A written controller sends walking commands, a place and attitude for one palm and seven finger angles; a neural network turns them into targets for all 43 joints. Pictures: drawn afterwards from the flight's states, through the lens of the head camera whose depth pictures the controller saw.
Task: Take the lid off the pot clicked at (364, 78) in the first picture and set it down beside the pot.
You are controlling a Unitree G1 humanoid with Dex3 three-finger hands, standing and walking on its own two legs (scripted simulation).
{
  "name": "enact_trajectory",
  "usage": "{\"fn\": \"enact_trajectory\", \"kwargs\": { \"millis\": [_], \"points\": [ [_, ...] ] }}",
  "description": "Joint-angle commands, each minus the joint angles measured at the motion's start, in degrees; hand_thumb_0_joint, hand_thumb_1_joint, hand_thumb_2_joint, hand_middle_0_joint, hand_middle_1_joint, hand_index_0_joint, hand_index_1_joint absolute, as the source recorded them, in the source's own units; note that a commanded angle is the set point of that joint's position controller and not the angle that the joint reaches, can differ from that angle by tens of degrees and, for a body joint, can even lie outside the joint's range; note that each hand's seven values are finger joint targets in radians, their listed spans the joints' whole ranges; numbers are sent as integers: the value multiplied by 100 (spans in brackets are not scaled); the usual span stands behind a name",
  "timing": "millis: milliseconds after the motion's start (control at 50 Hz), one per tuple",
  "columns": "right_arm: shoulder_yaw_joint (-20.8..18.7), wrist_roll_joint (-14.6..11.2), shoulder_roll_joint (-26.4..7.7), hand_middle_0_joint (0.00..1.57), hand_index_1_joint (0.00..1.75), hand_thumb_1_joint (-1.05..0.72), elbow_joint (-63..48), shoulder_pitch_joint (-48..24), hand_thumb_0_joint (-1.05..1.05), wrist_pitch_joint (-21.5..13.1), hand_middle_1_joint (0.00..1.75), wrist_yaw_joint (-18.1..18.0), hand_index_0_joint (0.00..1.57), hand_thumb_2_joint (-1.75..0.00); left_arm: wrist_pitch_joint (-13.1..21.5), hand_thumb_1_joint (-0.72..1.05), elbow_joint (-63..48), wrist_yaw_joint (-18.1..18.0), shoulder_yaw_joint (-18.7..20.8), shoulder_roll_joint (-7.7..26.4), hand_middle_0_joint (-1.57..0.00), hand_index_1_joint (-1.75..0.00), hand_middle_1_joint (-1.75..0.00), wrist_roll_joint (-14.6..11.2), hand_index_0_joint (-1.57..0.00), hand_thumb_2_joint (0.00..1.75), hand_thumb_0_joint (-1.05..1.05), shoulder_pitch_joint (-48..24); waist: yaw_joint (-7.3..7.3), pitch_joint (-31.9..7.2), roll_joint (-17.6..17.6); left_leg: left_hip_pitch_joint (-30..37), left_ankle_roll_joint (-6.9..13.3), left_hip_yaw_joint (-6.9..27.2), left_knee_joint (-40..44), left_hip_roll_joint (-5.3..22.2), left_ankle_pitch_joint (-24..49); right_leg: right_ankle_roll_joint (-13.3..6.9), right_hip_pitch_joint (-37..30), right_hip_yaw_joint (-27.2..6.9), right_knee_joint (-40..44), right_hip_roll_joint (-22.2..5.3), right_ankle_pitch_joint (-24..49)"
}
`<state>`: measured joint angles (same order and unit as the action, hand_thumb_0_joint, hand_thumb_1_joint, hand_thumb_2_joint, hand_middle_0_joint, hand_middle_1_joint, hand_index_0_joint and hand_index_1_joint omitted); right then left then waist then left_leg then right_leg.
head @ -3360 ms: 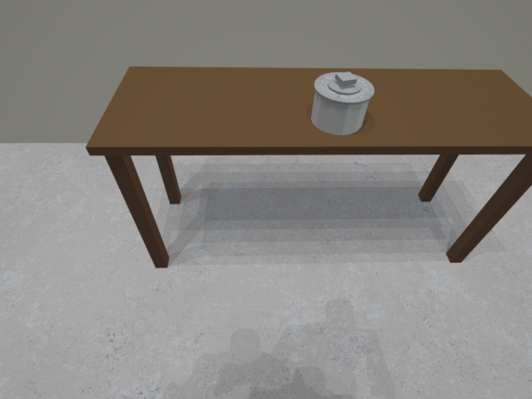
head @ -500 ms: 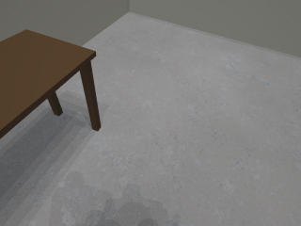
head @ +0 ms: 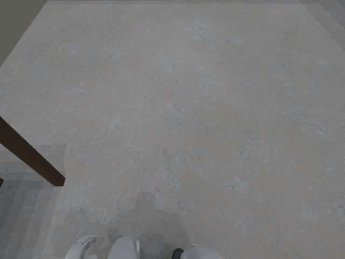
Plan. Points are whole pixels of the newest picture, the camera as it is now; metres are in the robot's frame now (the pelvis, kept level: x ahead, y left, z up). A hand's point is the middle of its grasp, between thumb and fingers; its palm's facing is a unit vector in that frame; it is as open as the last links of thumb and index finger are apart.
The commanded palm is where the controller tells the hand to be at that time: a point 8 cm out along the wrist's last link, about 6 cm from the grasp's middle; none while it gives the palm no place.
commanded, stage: walk to a spot facing it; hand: left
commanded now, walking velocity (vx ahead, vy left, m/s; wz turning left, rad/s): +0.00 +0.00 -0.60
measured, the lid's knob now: out of the picture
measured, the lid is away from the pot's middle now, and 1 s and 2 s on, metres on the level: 0.00 0.00 0.00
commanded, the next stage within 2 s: turn to face it in 1.44 s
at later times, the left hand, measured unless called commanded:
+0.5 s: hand out of the picture +0.14 +0.27 -0.16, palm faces -0.20 -0.95 -0.22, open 7.4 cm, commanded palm none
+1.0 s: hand (130, 215) +0.24 +0.12 -0.13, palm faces -0.57 -0.77 -0.29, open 7.4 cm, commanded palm none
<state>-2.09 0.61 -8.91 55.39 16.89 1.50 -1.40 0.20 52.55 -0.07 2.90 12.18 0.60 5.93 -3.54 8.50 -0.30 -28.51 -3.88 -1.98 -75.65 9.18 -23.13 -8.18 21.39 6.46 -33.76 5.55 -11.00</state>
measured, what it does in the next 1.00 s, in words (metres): steps on the spot, turning right: left foot, then right foot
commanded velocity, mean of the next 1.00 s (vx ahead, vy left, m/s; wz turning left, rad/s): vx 0.01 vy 0.00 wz -0.60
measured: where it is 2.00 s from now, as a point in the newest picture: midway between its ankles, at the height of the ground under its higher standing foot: outside the picture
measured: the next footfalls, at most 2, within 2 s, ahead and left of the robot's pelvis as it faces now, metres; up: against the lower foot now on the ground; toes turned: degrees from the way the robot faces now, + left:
left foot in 0.36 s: +0.09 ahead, +0.18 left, +0.00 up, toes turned -12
right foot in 0.78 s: +0.03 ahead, -0.09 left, +0.00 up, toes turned -36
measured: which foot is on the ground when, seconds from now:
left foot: up 0.00-0.34, down 0.36-0.78, up 0.80-1.00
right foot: down 0.00-0.36, up 0.38-0.76, down 0.78-1.00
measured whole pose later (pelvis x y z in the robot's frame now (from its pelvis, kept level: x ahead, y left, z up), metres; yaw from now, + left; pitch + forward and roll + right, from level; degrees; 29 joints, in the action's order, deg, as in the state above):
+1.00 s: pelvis +0.03 +0.02 +0.02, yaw -37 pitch +0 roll +1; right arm -3.9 0.9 -14.2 52.1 11.8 3.9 -0.7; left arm -1.7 50.5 -0.1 3.4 12.4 1.2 8.3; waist -1.2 5.9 1.6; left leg -27.6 -5.4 -2.7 -62.3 6.8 -23.8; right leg -3.1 16.6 -0.3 -31.0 1.8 -14.1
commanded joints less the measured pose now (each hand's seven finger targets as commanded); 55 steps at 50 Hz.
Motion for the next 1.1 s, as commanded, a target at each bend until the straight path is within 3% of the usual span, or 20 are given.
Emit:
{"fn": "enact_trajectory", "kwargs": {
  "millis": [0,80,160,220,280,300,320,340,360,380,440,620,680,720,740,760,780,800,900,1080],
  "points": [
    [-113,95,-550,20,30,-90,-272,582,0,58,30,-31,20,-90,68,90,-404,-78,252,895,-20,-30,-30,34,-20,90,0,180,44,-954,-202,229,-66,111,619,-7,451,-68,251,-1714,1794,-1647,1027],
    [-143,115,-610,20,30,-90,-544,0,0,17,30,9,20,-90,11,90,-391,-24,292,902,-20,-30,-30,38,-20,90,0,437,265,-1056,-676,35,-89,146,1457,-208,554,-4,-97,-2084,1756,-1425,201],
    [-151,72,-631,20,30,-90,-830,-671,0,-53,30,-1,20,-90,-37,90,-432,-12,350,965,-20,-30,-30,64,-20,90,0,779,549,-1201,-733,157,-104,130,2541,-519,103,-109,-692,-2609,1470,-1472,904],
    [-176,0,-664,20,30,-90,-939,-807,0,-86,30,-26,20,-90,-74,90,-486,-36,398,1017,-20,-30,-30,82,-20,90,0,844,622,-1358,-847,509,-30,204,3313,-767,-189,-122,-984,-3045,1299,-1503,1604],
    [-210,-54,-764,20,30,-90,-918,-499,0,-127,30,-84,20,-90,-112,90,-553,-51,422,1064,-20,-30,-30,51,-20,90,0,698,457,-1611,-965,1254,86,249,4531,-908,236,136,-1060,-3190,997,-1363,2237],
    [-240,-58,-855,20,30,-90,-829,-177,0,-157,30,-113,20,-90,-121,90,-581,-52,420,1030,-20,-30,-30,25,-20,90,0,533,268,-1755,-953,2085,164,244,5222,-762,799,378,-647,-3030,805,-1212,1961],
    [-285,-40,-1127,20,30,-90,-803,-15,0,-196,30,-137,20,-90,-131,90,-652,-39,377,785,-20,-30,-30,-21,-20,90,0,534,190,-1830,-255,3009,378,861,5843,-95,1042,698,218,-2552,264,-640,1085],
    [-372,32,-1592,20,30,-90,-921,-147,0,-191,30,-133,20,-90,-124,90,-759,36,323,551,-20,-30,-30,-54,-20,90,0,602,222,-1628,1304,3575,870,2142,6095,1341,2099,1053,1552,-1580,-911,38,-1388],
    [-336,44,-1590,20,30,-90,-1011,-392,0,-143,30,-117,20,-90,-123,90,-724,40,369,739,-20,-30,-30,73,-20,90,0,552,259,-1141,1142,3005,1283,2134,5919,1952,3194,1185,1807,-1111,-2240,-250,-2108],
    [-238,70,-1246,20,30,-90,-1069,-646,0,-152,30,-123,20,-90,-161,90,-584,63,429,862,-20,-30,-30,109,-20,90,0,763,432,-1025,686,2618,1318,1482,5806,1612,3754,1274,1638,-1175,-2924,-412,-1709],
    [-154,72,-1069,20,30,-90,-1162,-969,0,-181,30,-127,20,-90,-251,90,-403,137,408,727,-20,-30,-30,81,-20,90,0,937,562,-884,1041,2365,956,191,5507,809,4407,1373,1491,-888,-3501,-539,-1322],
    [-340,92,-1441,20,30,-90,-808,-155,0,-128,30,-21,20,-90,-302,90,-594,222,239,481,-20,-30,-30,52,-20,90,0,102,90,-649,1349,2425,1038,-448,5269,1017,3894,1339,694,-120,-1443,-772,-1184],
    [-402,108,-1535,20,30,-90,-744,-116,0,-122,30,-2,20,-90,-241,90,-592,222,235,464,-20,-30,-30,55,-20,90,0,98,104,-718,1426,2437,914,-606,4928,1110,4021,1199,267,54,-812,-666,-1202],
    [-419,81,-1534,20,30,-90,-736,-112,0,-114,30,25,20,-90,-153,90,-476,205,269,632,-20,-30,-30,66,-20,90,0,514,354,-1012,1218,2244,565,-938,4013,953,3964,1067,-658,143,260,-558,-333],
    [-400,34,-1405,20,30,-90,-787,-47,0,-115,30,54,20,-90,-63,90,-333,169,353,975,-20,-30,-30,90,-20,90,0,1019,627,-1451,515,1456,254,-1073,2878,822,3329,832,-1930,-404,840,-939,742],
    [-237,-6,-886,20,30,-90,-1062,-251,0,-110,30,93,20,-90,5,90,-186,62,512,1742,-20,-30,-30,120,-20,90,0,1549,893,-1719,-1558,-335,-82,-1175,1421,-69,-661,161,-3064,-2655,1097,-2550,3117],
    [-207,-6,-879,20,30,-90,-1229,-645,0,-63,30,-4,20,-90,-31,90,-111,-32,567,1914,-20,-30,-30,-7,-20,90,0,1835,1018,-1905,-1522,-634,-56,-198,600,-240,-1657,-381,-2859,-3020,916,-3069,4608],
    [-200,-29,-933,20,30,-90,-1178,-775,0,-59,30,-53,20,-90,-39,90,-118,-101,540,1634,-20,-30,-30,-6,-20,90,0,1695,943,-1766,-1228,-769,14,246,462,-99,-1325,-449,-2782,-2596,869,-2746,4389],
    [-234,50,-899,20,30,-90,-774,-484,0,70,30,6,20,-90,-89,90,-564,-111,344,1132,-20,-30,-30,29,-20,90,0,373,349,-1042,-667,-37,-168,55,1082,-143,-69,-130,-1028,-1936,1270,-1914,2395],
    [-233,69,-903,20,30,-90,-944,-803,0,-43,30,94,20,-90,-109,90,-552,-16,388,1236,-20,-30,-30,57,-20,90,0,620,545,-909,-839,213,-127,-12,2637,-504,3,-139,-897,-2840,1809,-1656,-820]
  ]
}}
